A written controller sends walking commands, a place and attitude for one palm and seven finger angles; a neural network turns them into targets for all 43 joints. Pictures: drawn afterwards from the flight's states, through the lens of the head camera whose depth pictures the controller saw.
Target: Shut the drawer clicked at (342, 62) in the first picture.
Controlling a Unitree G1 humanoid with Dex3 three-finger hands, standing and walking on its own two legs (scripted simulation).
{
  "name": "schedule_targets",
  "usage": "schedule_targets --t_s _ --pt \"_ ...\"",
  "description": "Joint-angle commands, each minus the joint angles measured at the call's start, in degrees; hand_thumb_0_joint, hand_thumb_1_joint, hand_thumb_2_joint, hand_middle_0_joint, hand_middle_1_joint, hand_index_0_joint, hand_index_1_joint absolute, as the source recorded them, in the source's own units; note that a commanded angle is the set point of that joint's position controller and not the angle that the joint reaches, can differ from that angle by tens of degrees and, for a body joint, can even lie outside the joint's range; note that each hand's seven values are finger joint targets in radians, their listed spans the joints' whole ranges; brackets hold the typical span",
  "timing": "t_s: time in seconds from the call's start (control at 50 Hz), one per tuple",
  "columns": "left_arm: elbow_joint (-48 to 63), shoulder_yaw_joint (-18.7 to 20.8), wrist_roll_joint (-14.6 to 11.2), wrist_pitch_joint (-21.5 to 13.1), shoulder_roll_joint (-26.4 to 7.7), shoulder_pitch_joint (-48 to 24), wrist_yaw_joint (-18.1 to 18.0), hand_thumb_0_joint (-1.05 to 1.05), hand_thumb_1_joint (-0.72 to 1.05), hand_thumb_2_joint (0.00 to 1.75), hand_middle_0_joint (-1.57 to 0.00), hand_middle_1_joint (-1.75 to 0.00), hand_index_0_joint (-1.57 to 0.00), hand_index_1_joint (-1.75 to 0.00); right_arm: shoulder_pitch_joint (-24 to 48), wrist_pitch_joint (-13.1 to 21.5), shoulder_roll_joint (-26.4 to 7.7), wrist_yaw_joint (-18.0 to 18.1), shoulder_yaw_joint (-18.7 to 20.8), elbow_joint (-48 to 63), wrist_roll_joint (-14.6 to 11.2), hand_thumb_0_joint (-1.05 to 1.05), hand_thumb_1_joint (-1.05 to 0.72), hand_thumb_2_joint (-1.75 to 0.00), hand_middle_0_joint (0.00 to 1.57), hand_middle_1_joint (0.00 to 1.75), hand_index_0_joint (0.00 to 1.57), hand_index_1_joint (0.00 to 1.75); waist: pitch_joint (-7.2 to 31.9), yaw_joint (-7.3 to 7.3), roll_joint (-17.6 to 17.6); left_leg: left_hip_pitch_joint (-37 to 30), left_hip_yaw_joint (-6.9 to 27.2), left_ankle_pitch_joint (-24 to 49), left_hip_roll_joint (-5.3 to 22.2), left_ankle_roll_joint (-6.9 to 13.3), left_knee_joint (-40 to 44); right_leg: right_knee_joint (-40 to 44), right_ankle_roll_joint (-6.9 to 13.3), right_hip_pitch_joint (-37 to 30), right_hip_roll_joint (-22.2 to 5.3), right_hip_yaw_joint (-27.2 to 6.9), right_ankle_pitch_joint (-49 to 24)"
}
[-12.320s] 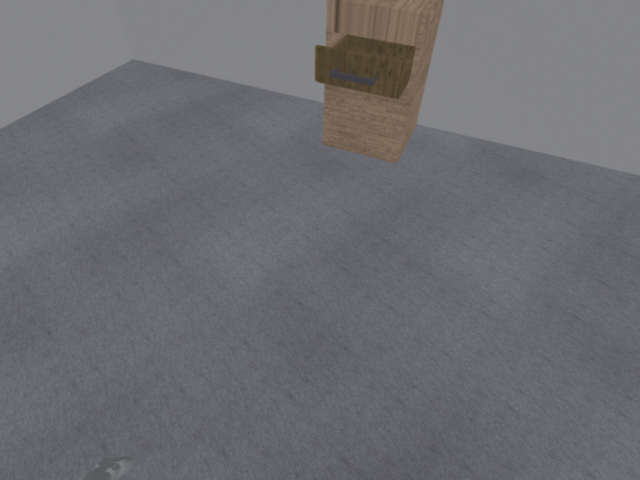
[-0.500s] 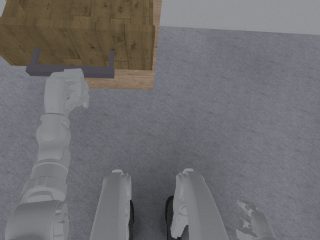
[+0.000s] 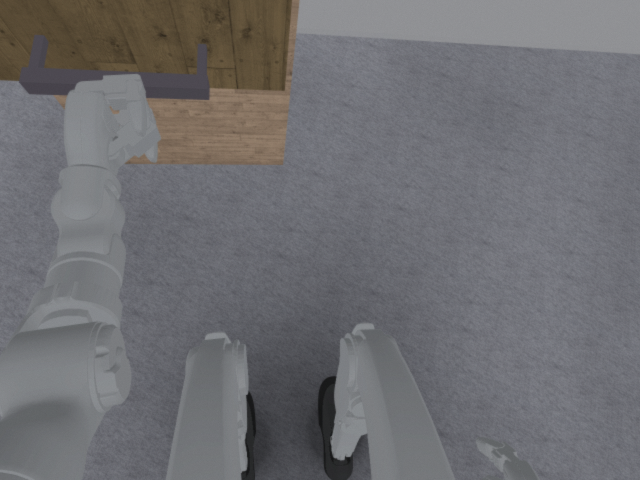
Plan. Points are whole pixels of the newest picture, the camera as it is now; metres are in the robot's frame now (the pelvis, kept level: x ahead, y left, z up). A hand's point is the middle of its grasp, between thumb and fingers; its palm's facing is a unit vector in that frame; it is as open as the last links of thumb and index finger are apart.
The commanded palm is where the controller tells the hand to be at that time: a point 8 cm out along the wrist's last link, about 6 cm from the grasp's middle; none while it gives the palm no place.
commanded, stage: push the drawer shut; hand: left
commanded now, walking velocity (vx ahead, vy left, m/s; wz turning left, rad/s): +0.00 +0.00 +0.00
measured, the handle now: (121, 67) +0.59 +0.22 +0.01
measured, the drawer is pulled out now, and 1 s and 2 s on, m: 0.13 0.02 0.00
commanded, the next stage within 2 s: pull the fist back off the drawer in 1.24 s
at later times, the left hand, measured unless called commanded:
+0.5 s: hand (155, 82) +0.57 +0.18 +0.01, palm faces +0.04 -1.00 -0.05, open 3.1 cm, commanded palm +0.57 +0.19 +0.01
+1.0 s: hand (152, 47) +0.62 +0.19 +0.01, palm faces +0.05 -1.00 -0.04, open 3.2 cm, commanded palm +0.63 +0.18 +0.01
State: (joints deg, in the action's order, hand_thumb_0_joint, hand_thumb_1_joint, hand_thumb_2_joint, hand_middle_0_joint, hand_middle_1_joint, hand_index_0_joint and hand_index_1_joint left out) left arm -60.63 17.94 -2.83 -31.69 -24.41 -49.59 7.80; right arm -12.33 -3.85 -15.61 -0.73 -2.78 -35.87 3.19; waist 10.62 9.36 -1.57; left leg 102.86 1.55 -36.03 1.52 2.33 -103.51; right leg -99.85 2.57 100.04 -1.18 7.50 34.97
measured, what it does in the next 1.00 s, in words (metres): stands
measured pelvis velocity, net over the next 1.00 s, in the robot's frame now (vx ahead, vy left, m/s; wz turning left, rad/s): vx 0.00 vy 0.00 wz -0.06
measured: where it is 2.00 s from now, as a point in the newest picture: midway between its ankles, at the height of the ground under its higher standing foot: (288, 452)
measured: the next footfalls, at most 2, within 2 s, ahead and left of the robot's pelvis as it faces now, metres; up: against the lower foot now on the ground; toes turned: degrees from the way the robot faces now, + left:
none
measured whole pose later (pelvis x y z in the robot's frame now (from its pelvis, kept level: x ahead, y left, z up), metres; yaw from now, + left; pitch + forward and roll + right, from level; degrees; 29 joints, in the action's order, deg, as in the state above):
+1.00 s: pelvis +0.00 +0.00 -0.02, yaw -4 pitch +39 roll -9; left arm -69.4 24.0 4.0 -21.9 -41.0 -71.9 8.8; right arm -16.0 -6.9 -14.6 -2.2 -7.0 -33.9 4.9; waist 6.9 17.5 -1.9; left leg 110.4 3.5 -36.6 2.8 2.6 -107.0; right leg -101.0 2.4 106.6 0.3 9.2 34.1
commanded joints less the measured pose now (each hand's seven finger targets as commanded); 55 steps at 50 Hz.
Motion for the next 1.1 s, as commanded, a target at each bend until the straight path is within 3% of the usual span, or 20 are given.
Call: schedule_targets --t_s 0.0,0.04,0.12,0.18,0.2,0.3,0.34,0.38,0.4,0.52,0.6,0.64,0.7,0.76,0.8,0.88,0.9,0.96,1.04,1.08 --pt "11.0 1.2 0.0 -3.1 -11.6 -31.6 -1.1 0.0 0.9 0.9 -1.4 -1.6 -1.4 -1.6 -9.8 0.1 -11.7 0.9 3.7 2.8 0.4 0.0 -0.9 -0.9 0.2 0.3 0.2 0.3 33.7 3.85 -10.7 -29.3 6.7 6.5 -1.3 -0.5 13.8 12.2 -0.6 -11.9 2.8 -3.9 -5.2" --pt "10.2 0.8 0.0 -2.6 -11.2 -32.4 -1.1 0.0 0.9 0.9 -1.4 -1.6 -1.4 -1.6 -10.1 -0.1 -11.6 0.7 3.6 2.7 0.5 0.0 -0.9 -0.9 0.2 0.3 0.2 0.3 33.8 4.45 -10.8 -28.8 6.4 6.6 -1.2 -0.3 13.2 12.6 -0.7 -11.9 3.0 -4.2 -5.4" --pt "9.3 3.7 0.5 -2.1 -15.1 -33.1 -1.1 0.0 0.9 0.9 -1.4 -1.6 -1.4 -1.6 -11.2 -0.7 -11.8 0.6 3.3 2.7 0.7 0.0 -0.9 -0.9 0.2 0.3 0.2 0.3 35.5 4.02 -11.4 -28.2 6.1 8.9 -1.0 -0.3 12.5 12.3 -0.6 -13.2 3.1 -4.3 -6.6" --pt "9.9 3.7 0.5 -1.7 -15.6 -35.0 -0.8 0.0 0.9 0.9 -1.4 -1.6 -1.4 -1.6 -12.0 -1.0 -11.6 0.4 3.0 2.9 0.8 0.0 -0.9 -0.9 0.2 0.3 0.2 0.3 36.2 4.76 -11.3 -27.6 5.9 10.3 -0.8 0.0 12.0 12.5 -0.8 -14.5 3.3 -4.4 -7.4" --pt "9.1 4.8 0.7 -1.4 -17.0 -34.1 -0.6 0.0 0.9 0.9 -1.4 -1.6 -1.4 -1.6 -12.2 -1.2 -11.6 0.3 2.9 2.9 0.8 0.0 -0.9 -0.9 0.2 0.3 0.2 0.3 36.2 4.04 -12.1 -27.4 5.8 10.6 -0.8 -0.2 12.1 12.3 -0.6 -14.9 3.4 -4.3 -7.6" --pt "8.9 4.2 1.1 -0.5 -17.1 -36.1 -0.1 0.0 0.9 0.9 -1.4 -1.6 -1.4 -1.6 -13.1 -1.9 -11.7 0.1 2.8 2.6 1.0 0.0 -0.9 -0.9 0.2 0.3 0.2 0.3 35.8 4.98 -13.7 -29.0 6.4 11.9 -0.4 -0.3 11.9 12.1 -0.6 -12.7 3.5 -4.0 -8.3" --pt "8.3 4.9 1.3 0.0 -18.4 -37.4 -0.3 0.0 0.9 0.9 -1.4 -1.6 -1.4 -1.6 -13.6 -2.1 -11.9 0.1 2.7 2.6 1.0 0.0 -0.9 -0.9 0.2 0.3 0.2 0.3 35.1 5.52 -12.4 -27.5 6.3 11.9 -0.3 -0.1 11.3 12.0 -0.7 -12.9 3.6 -4.0 -8.5" --pt "9.8 4.8 1.6 0.0 -18.8 -39.3 -0.4 0.0 0.9 0.9 -1.4 -1.6 -1.4 -1.6 -14.1 -2.2 -11.8 0.0 2.6 2.5 1.2 0.0 -0.9 -0.9 0.2 0.3 0.2 0.3 36.7 5.68 -14.8 -29.7 6.6 13.7 -0.2 -0.3 11.3 11.7 -0.6 -12.6 3.5 -3.8 -9.5" --pt "8.8 5.1 1.5 0.4 -18.7 -39.0 -0.4 0.0 0.9 0.9 -1.4 -1.6 -1.4 -1.6 -14.3 -2.3 -11.7 0.0 2.7 2.3 1.1 0.0 -0.9 -0.9 0.2 0.3 0.2 0.3 36.7 5.97 -13.5 -28.9 6.4 13.9 -0.2 -0.1 11.0 12.0 -0.7 -13.3 3.6 -4.0 -9.7" --pt "7.9 6.8 2.2 1.4 -22.7 -41.8 -0.1 0.0 0.9 0.9 -1.4 -1.6 -1.4 -1.6 -15.1 -2.5 -11.7 0.0 2.0 2.3 1.4 0.0 -0.9 -0.9 0.2 0.3 0.2 0.3 36.3 6.73 -13.5 -26.0 5.7 15.0 -0.2 0.3 9.5 12.0 -0.8 -15.0 3.9 -4.2 -10.6" --pt "8.1 5.9 2.6 2.0 -22.4 -43.5 0.2 0.0 0.9 0.9 -1.4 -1.6 -1.4 -1.6 -15.7 -2.8 -11.7 -0.3 1.9 2.1 1.5 0.0 -0.9 -0.9 0.2 0.3 0.2 0.3 38.0 7.12 -16.6 -28.5 6.2 16.6 0.0 0.1 9.2 11.5 -0.6 -13.3 3.9 -3.8 -11.3" --pt "7.9 7.2 2.8 2.4 -24.7 -44.3 0.2 0.0 0.9 0.9 -1.4 -1.6 -1.4 -1.6 -15.9 -3.0 -11.9 -0.2 1.7 2.1 1.6 0.0 -0.9 -0.9 0.2 0.3 0.2 0.3 37.2 7.23 -16.4 -27.5 6.0 16.7 0.1 0.2 8.9 11.5 -0.7 -13.9 4.0 -3.8 -11.6" --pt "7.2 5.9 3.2 3.2 -24.0 -46.5 0.3 0.0 0.9 0.9 -1.4 -1.6 -1.4 -1.6 -16.2 -3.1 -11.9 -0.4 1.5 2.1 1.6 0.0 -0.9 -0.9 0.2 0.3 0.2 0.3 37.1 8.42 -17.1 -27.4 6.2 16.3 0.1 0.3 8.6 11.4 -0.7 -12.8 4.0 -3.8 -11.3" --pt "6.7 7.9 3.6 3.7 -27.5 -48.3 0.2 0.0 0.9 0.9 -1.4 -1.6 -1.4 -1.6 -16.8 -3.2 -12.0 -0.2 1.0 2.3 1.6 0.0 -0.9 -0.9 0.2 0.3 0.2 0.3 36.5 8.57 -16.9 -26.2 6.2 15.9 0.1 0.4 8.4 11.2 -0.6 -13.4 4.1 -3.8 -11.2" --pt "5.8 6.4 4.1 4.3 -26.3 -49.5 0.2 0.0 0.9 0.9 -1.4 -1.6 -1.4 -1.6 -16.9 -3.2 -12.3 -0.3 0.9 2.2 1.7 0.0 -0.9 -0.9 0.2 0.3 0.2 0.3 35.8 9.48 -18.0 -26.6 6.6 15.3 0.2 0.4 8.4 11.1 -0.7 -11.5 4.1 -3.3 -10.7" --pt "7.2 6.4 5.0 4.8 -28.0 -53.4 0.0 0.0 0.9 0.9 -1.4 -1.6 -1.4 -1.6 -17.9 -3.2 -12.5 -0.4 0.7 2.1 2.0 0.0 -0.9 -0.9 0.2 0.3 0.2 0.3 37.7 10.29 -20.6 -28.7 7.0 16.1 0.3 0.2 8.3 10.6 -0.6 -10.8 4.0 -3.1 -11.3" --pt "6.1 7.3 5.2 5.2 -29.4 -53.0 -0.1 0.0 0.9 0.9 -1.4 -1.6 -1.4 -1.6 -18.1 -3.3 -12.7 -0.4 0.5 2.0 2.0 0.0 -0.9 -0.9 0.2 0.3 0.2 0.3 37.6 10.11 -20.3 -28.3 7.1 16.0 0.3 0.2 8.1 10.5 -0.5 -10.9 4.0 -3.0 -11.2" --pt "4.9 6.1 5.9 6.0 -29.2 -55.1 -0.1 0.0 0.9 0.9 -1.4 -1.6 -1.4 -1.6 -18.6 -3.3 -12.7 -0.5 0.1 1.9 2.1 0.0 -0.9 -0.9 0.2 0.3 0.2 0.3 35.8 11.44 -21.4 -28.2 7.4 15.7 0.4 0.2 8.2 10.3 -0.5 -9.1 4.0 -2.7 -11.0" --pt "3.6 6.2 6.8 7.2 -31.1 -57.7 -0.4 0.0 0.9 0.9 -1.4 -1.6 -1.4 -1.6 -19.3 -3.3 -13.0 -0.5 -0.4 1.8 2.2 0.0 -0.9 -0.9 0.2 0.3 0.2 0.3 35.1 12.57 -21.0 -26.4 7.4 14.8 0.4 0.5 7.5 10.1 -0.6 -8.9 4.1 -2.5 -10.8" --pt "3.6 7.3 7.2 7.4 -33.5 -58.4 -0.4 0.0 0.9 0.9 -1.4 -1.6 -1.4 -1.6 -19.8 -3.3 -13.3 -0.6 -0.7 1.9 2.3 0.0 -0.9 -0.9 0.2 0.3 0.2 0.3 35.7 12.36 -23.5 -27.5 7.6 15.2 0.4 0.2 7.7 9.7 -0.4 -8.6 4.1 -2.3 -11.1"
